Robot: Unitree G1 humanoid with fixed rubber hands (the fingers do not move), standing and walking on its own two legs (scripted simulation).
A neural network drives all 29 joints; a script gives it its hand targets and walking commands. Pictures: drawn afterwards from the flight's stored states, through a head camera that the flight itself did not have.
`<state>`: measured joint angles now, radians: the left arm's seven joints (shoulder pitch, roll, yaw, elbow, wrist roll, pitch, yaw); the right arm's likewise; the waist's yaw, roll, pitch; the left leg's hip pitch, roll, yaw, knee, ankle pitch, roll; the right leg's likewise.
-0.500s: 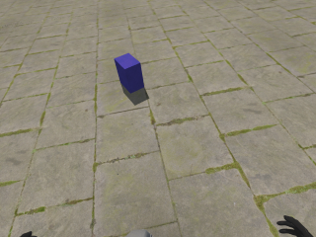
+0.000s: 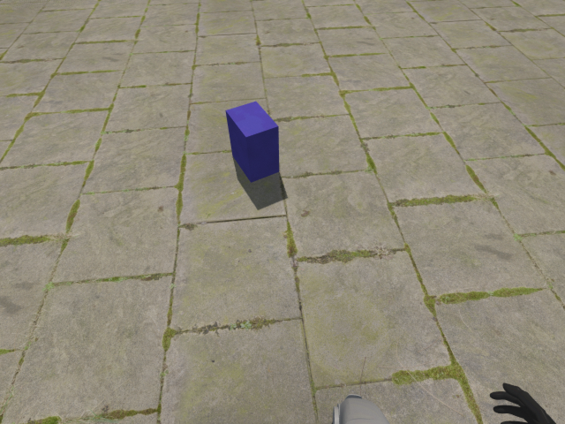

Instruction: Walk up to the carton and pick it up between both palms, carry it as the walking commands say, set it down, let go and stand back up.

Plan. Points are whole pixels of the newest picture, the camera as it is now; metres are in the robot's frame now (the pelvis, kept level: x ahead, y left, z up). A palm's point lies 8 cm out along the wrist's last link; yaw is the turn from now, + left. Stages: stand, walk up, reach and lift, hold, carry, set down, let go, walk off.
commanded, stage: walk up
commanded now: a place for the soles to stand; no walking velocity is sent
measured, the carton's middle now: (253, 142) +1.44 +0.10 -0.62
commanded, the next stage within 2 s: none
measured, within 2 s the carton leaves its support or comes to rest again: neither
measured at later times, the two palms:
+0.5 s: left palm (23, 361) +0.24 +0.41 -0.08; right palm (417, 221) +0.46 -0.27 -0.05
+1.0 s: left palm (79, 196) +0.56 +0.41 -0.05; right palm (396, 202) +0.55 -0.26 -0.10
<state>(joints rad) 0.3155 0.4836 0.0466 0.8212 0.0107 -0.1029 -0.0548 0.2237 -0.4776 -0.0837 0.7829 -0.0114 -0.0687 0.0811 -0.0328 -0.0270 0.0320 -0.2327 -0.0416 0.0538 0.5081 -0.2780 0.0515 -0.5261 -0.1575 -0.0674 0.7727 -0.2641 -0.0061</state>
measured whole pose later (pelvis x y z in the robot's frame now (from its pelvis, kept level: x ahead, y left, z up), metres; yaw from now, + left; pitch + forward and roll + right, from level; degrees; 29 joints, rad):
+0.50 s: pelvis +0.25 +0.04 -0.01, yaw +4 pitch -1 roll -1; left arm 0.40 0.55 0.06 0.81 0.00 -0.11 -0.03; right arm 0.08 -0.49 -0.09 0.76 -0.03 -0.06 0.11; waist 0.06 0.03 0.03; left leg -0.44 0.04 0.05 0.57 -0.13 0.03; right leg -0.16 -0.15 -0.15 0.68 -0.40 -0.01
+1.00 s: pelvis +0.46 +0.06 -0.01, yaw +2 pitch -1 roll -1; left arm 0.26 0.50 0.08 0.75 -0.01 -0.11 -0.03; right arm 0.28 -0.48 -0.06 0.77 -0.02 -0.05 0.05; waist -0.02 0.07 0.05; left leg -0.46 0.05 0.00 1.03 -0.39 0.01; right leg -0.33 -0.05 -0.11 0.59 -0.24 -0.03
